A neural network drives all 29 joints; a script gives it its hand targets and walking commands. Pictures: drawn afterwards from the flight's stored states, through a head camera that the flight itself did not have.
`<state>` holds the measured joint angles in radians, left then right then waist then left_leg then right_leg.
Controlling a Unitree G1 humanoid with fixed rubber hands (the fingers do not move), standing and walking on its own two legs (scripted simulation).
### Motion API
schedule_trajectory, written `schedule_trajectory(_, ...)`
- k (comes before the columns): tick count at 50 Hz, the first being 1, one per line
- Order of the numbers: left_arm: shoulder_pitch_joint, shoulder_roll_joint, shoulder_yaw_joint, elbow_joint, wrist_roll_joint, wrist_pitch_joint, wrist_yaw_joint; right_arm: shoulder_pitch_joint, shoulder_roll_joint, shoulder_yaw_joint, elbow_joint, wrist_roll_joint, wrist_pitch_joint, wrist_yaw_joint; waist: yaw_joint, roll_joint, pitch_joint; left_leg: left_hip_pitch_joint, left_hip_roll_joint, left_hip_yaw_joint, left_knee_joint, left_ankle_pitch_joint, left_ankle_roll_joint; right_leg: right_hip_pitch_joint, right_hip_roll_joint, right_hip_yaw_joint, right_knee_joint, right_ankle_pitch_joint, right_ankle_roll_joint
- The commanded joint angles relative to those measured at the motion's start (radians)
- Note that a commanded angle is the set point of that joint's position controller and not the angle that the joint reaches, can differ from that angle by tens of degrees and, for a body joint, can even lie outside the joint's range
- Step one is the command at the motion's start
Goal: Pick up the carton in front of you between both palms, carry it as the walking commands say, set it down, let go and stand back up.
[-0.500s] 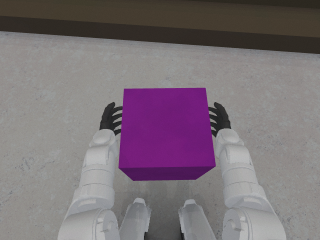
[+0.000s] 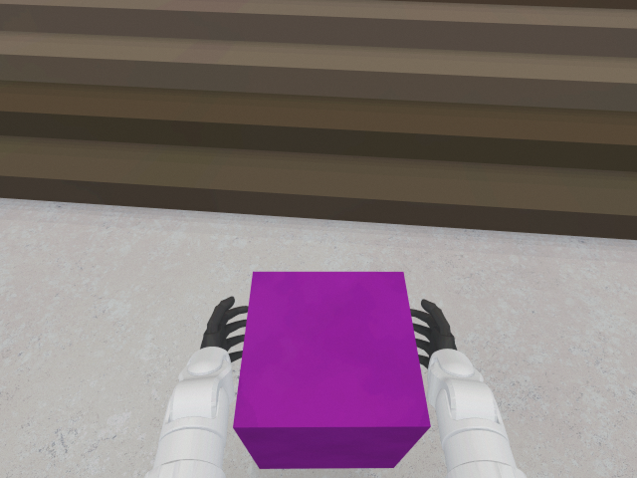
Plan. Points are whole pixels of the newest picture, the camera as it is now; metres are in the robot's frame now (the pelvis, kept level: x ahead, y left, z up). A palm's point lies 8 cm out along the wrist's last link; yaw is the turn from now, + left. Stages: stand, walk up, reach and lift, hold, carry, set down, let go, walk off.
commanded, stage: reach and lift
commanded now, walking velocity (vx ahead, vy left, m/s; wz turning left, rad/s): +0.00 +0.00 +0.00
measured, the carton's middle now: (327, 375) +0.31 +0.00 -0.08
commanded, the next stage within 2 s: hold in 1.14 s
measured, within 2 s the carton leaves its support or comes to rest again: neither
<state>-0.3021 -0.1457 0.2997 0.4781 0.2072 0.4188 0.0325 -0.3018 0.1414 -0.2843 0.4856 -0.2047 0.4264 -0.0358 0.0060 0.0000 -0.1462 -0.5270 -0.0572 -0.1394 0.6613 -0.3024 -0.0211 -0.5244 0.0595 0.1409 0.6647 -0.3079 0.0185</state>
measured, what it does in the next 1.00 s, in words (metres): stands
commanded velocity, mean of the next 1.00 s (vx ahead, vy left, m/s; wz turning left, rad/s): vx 0.00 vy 0.00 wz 0.00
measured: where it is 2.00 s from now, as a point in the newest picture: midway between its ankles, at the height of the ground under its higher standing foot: outside the picture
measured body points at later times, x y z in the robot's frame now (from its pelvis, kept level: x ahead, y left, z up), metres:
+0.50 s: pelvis -0.01 +0.00 +0.02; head -0.04 +0.00 +0.47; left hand +0.30 +0.15 +0.04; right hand +0.30 -0.15 +0.04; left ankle +0.01 +0.13 -0.72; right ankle +0.01 -0.13 -0.72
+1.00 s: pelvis +0.01 +0.00 +0.03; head -0.03 +0.00 +0.47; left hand +0.31 +0.15 +0.05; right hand +0.31 -0.15 +0.05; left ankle +0.01 +0.13 -0.72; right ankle +0.01 -0.13 -0.72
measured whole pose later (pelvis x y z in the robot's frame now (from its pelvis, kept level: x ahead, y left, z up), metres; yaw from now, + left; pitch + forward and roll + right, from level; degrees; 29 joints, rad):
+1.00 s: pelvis +0.01 +0.00 +0.03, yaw +0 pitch -5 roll +0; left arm -0.26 -0.15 0.24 0.30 0.28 0.67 0.00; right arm -0.26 0.15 -0.23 0.30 -0.27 0.68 0.00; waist 0.00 0.00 0.00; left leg -0.09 -0.04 -0.14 0.37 -0.20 -0.01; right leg -0.09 0.04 0.14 0.38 -0.21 0.01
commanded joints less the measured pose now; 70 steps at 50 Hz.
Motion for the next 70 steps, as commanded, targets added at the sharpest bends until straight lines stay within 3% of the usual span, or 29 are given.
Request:
schedule_trajectory(1, -0.43, -0.999, -0.62, -0.003, -0.163, 0.042, -0.251, -0.462, 0.998, 0.611, -0.039, 0.171, 0.027, 0.246, -0.004, -0.003, -0.321, 0.297, -0.044, 0.059, -0.136, 0.359, 0.005, 0.289, 0.042, -0.061, -0.139, 0.362, 0.002)
schedule_trajectory(6, -0.392, -0.986, -0.639, -0.079, -0.173, 0.119, -0.257, -0.421, 0.977, 0.63, -0.112, 0.178, 0.108, 0.256, -0.006, 0.003, -0.191, 0.378, -0.039, 0.058, -0.229, 0.327, 0.006, 0.369, 0.036, -0.061, -0.236, 0.326, 0.002)
schedule_trajectory(15, -0.49, -0.976, -0.532, -0.035, -0.132, 0.177, -0.283, -0.525, 0.962, 0.525, -0.077, 0.14, 0.165, 0.288, -0.003, 0.004, -0.032, 0.376, -0.03, 0.071, -0.282, 0.1, 0.019, 0.348, 0.028, -0.076, -0.286, 0.096, -0.015)
schedule_trajectory(24, -0.57, -0.993, -0.551, -0.05, -0.141, 0.176, -0.288, -0.596, 0.98, 0.537, -0.082, 0.141, 0.162, 0.294, -0.007, 0.004, -0.104, 0.411, -0.029, 0.076, -0.279, 0.113, 0.015, 0.386, 0.031, -0.083, -0.28, 0.11, -0.011)
schedule_trajectory(45, -0.422, -0.947, -0.59, -0.173, -0.164, 0.22, -0.278, -0.444, 0.952, 0.584, -0.208, 0.17, 0.21, 0.278, -0.003, -0.002, -0.113, 0.5, -0.044, 0.071, -0.319, 0.322, 0.004, 0.488, 0.039, -0.072, -0.322, 0.327, 0.006)
schedule_trajectory(56, -0.402, -0.939, -0.603, -0.219, -0.177, 0.247, -0.276, -0.422, 0.939, 0.596, -0.256, 0.181, 0.237, 0.275, -0.005, 0.0, -0.094, 0.511, -0.044, 0.068, -0.332, 0.338, 0.003, 0.505, 0.041, -0.069, -0.334, 0.34, 0.007)
schedule_trajectory(61, -0.402, -0.948, -0.674, -0.311, -0.222, 0.274, -0.269, -0.427, 0.947, 0.665, -0.346, 0.221, 0.265, 0.271, -0.009, -0.001, -0.141, 0.554, -0.043, 0.062, -0.34, 0.4, -0.002, 0.544, 0.042, -0.069, -0.341, 0.397, 0.009)
schedule_trajectory(70, -0.428, -0.909, -0.6, -0.256, -0.178, 0.323, -0.271, -0.456, 0.9, 0.592, -0.291, 0.185, 0.311, 0.276, -0.004, 0.0, -0.009, 0.503, -0.037, 0.075, -0.364, 0.212, 0.007, 0.488, 0.035, -0.074, -0.369, 0.208, -0.002)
